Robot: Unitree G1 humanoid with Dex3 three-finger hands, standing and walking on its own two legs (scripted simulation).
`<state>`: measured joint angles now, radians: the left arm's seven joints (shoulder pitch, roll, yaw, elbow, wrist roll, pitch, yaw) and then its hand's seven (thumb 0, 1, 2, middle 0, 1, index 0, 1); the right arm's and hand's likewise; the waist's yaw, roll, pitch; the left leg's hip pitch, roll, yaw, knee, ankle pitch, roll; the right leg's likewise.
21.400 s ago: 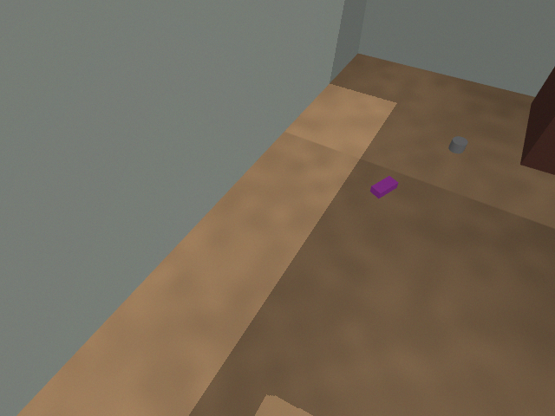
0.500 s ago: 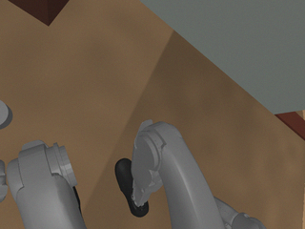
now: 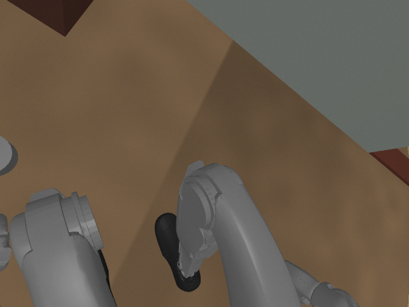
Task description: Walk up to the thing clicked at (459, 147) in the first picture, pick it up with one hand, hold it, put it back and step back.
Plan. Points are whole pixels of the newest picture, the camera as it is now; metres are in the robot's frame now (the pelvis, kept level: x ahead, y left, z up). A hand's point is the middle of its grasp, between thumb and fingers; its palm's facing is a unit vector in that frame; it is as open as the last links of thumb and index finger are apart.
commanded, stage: close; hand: left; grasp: from above
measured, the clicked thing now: out of the picture +0.39 +0.31 -0.29
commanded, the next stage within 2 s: settle in 0.32 s
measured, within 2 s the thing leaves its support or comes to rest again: leaves its support in 0.74 s
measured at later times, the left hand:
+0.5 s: hand out of the picture +0.37 +0.33 -0.26, palm faces -0.41 -0.16 -0.90, open 10.3 cm
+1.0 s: hand out of the picture +0.37 +0.33 -0.20, palm faces -0.35 -0.15 -0.92, open 10.2 cm
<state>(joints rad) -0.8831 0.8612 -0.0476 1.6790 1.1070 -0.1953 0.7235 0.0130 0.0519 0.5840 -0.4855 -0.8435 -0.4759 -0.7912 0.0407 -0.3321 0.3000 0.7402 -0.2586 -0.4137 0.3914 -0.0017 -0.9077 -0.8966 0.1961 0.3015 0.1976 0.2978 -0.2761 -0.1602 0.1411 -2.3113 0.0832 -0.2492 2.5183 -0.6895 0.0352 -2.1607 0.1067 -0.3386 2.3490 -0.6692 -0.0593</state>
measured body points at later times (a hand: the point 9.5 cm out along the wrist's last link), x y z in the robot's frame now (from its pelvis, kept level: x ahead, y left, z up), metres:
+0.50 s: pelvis +0.00 +0.00 +0.00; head +0.24 +0.15 +0.35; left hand +0.39 +0.34 -0.21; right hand +0.10 -0.23 -0.06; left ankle +0.08 +0.12 -0.28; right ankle +0.11 -0.08 -0.28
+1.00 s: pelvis +0.00 +0.00 +0.00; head +0.20 +0.12 +0.39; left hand +0.38 +0.34 -0.14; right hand +0.12 -0.24 -0.08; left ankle +0.08 +0.12 -0.28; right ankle +0.11 -0.08 -0.28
